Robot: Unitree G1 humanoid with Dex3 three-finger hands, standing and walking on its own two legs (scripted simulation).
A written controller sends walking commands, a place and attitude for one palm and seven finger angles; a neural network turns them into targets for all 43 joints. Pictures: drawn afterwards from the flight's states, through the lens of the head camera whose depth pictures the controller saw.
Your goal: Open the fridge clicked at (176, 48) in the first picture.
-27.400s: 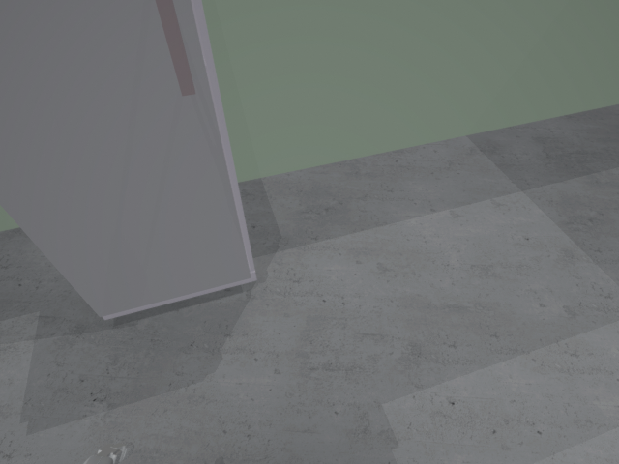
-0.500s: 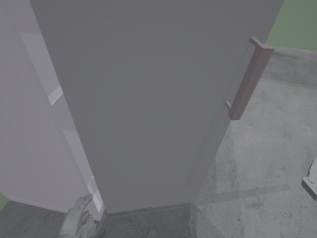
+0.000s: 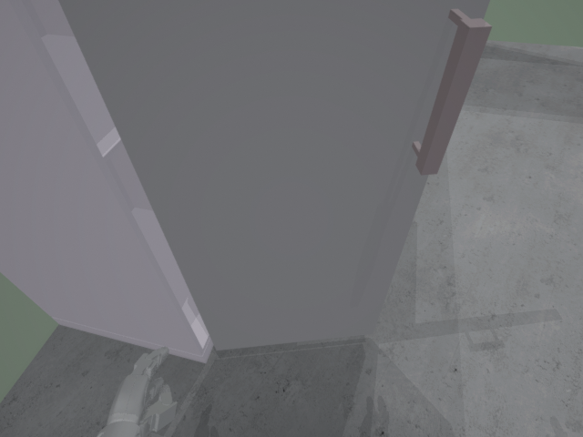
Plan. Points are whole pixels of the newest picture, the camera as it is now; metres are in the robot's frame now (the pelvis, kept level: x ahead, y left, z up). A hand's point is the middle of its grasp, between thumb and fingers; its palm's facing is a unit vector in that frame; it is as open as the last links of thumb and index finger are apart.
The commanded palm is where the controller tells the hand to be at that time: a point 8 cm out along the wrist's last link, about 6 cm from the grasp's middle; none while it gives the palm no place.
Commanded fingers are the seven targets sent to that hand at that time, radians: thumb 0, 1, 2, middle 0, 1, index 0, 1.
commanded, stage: step back with the hand held close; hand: right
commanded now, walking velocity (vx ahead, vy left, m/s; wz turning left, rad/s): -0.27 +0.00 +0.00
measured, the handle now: (440, 99) +0.53 -0.20 +0.21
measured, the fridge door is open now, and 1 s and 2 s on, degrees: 70 70 70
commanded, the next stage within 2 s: stop stepping back and stand still in 0.82 s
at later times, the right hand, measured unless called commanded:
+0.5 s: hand out of the picture +0.13 -0.27 +0.17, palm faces +0.47 +0.79 -0.40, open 7.4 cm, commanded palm +0.07 -0.31 +0.19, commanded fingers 0.00 -0.90 -0.90 0.20 0.30 0.20 0.30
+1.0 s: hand out of the picture +0.09 -0.26 +0.18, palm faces +0.32 +0.88 -0.35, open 7.4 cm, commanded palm +0.02 -0.31 +0.19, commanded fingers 0.00 -0.90 -0.90 0.20 0.30 0.20 0.30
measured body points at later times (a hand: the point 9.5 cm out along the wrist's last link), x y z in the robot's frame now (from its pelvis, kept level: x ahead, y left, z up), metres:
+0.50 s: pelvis -0.06 +0.00 +0.00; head -0.05 -0.03 +0.44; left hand +0.13 +0.24 -0.07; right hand +0.10 -0.31 +0.19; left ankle +0.00 +0.14 -0.73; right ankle +0.05 -0.08 -0.72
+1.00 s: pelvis -0.14 -0.02 -0.01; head -0.14 -0.07 +0.44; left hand +0.02 +0.22 -0.07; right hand +0.06 -0.31 +0.20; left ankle -0.22 +0.15 -0.73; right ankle +0.04 -0.08 -0.73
